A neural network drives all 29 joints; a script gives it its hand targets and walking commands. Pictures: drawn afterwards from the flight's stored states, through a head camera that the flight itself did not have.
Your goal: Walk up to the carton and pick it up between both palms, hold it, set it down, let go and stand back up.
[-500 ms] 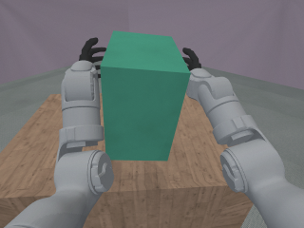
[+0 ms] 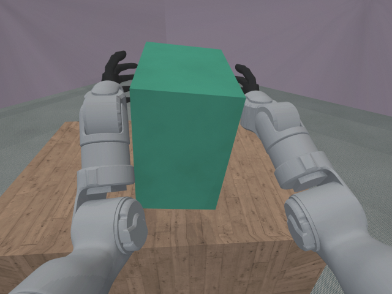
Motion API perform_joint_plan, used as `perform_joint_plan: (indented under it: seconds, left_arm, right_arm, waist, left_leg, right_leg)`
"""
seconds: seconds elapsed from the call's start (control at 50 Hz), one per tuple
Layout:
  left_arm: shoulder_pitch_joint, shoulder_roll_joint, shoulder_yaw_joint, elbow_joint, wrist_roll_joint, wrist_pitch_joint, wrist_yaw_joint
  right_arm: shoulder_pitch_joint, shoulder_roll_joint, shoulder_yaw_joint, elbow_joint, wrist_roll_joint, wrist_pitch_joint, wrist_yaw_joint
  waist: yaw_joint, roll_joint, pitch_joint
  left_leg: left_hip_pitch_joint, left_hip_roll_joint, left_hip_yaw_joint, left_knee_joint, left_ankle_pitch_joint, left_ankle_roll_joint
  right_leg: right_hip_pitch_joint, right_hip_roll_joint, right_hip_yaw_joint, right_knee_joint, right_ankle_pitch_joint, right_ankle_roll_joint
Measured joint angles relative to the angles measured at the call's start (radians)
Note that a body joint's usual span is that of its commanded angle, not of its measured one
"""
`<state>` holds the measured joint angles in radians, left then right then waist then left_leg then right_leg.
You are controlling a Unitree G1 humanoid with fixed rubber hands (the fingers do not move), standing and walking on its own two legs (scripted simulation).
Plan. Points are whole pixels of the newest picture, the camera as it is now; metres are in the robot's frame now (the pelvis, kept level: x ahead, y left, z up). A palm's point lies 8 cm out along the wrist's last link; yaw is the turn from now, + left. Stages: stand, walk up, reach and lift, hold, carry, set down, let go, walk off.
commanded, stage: hold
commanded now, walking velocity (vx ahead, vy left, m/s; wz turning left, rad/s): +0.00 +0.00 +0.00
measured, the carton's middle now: (180, 125) +0.38 +0.02 +0.24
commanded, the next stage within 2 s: none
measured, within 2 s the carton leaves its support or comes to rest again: neither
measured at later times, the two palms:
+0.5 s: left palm (112, 90) +0.36 +0.14 +0.33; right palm (249, 100) +0.36 -0.11 +0.30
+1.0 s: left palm (112, 89) +0.36 +0.14 +0.33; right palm (249, 101) +0.36 -0.11 +0.30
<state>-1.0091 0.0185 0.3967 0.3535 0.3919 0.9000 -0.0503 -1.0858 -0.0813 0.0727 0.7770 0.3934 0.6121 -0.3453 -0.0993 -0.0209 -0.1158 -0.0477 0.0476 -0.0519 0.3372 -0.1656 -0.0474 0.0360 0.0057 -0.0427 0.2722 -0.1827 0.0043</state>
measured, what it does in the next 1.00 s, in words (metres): stands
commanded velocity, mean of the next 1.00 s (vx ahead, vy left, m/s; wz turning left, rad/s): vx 0.00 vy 0.00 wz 0.00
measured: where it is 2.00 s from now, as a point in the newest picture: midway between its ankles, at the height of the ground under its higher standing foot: outside the picture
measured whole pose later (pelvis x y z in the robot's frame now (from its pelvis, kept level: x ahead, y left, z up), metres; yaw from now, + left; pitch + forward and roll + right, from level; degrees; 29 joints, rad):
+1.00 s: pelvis +0.00 +0.00 +0.00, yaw +0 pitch -7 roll -1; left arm -1.02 0.02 0.40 0.35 0.40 0.90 -0.06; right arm -1.08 -0.08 0.08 0.77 0.40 0.62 -0.35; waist -0.10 -0.02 -0.11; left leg -0.04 0.05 -0.05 0.34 -0.17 -0.05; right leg 0.04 0.01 -0.04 0.27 -0.18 0.01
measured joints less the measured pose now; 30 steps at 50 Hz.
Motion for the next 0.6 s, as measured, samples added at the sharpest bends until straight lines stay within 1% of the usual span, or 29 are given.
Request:
perform_joint_plan:
  seconds: [0.34,0.48,0.6]
  left_arm:
    - [-0.014,0.001,0.012,0.016,0.007,-0.004,-0.008]
    - [-0.005,0.004,-0.001,0.008,0.000,-0.006,-0.005]
    - [-0.016,0.006,0.001,0.016,0.000,-0.006,-0.003]
  right_arm:
    - [-0.007,0.002,-0.005,0.007,-0.004,0.005,-0.002]
    - [-0.003,0.002,-0.006,0.000,-0.003,0.001,-0.002]
    - [-0.012,-0.002,-0.002,0.008,-0.004,0.002,0.002]
  waist:
    - [0.003,-0.003,0.004]
    - [-0.002,-0.002,-0.002]
    - [0.003,-0.004,-0.002]
  left_leg:
    - [0.006,0.001,0.003,-0.005,0.002,0.000]
    - [-0.004,0.001,-0.002,0.002,0.001,-0.001]
    - [-0.004,0.001,0.001,0.000,0.000,0.000]
  right_leg:
    - [0.002,0.001,0.004,0.000,0.001,0.000]
    - [-0.001,0.001,-0.001,-0.002,0.002,-0.001]
    - [-0.006,0.001,0.002,0.004,-0.001,-0.001]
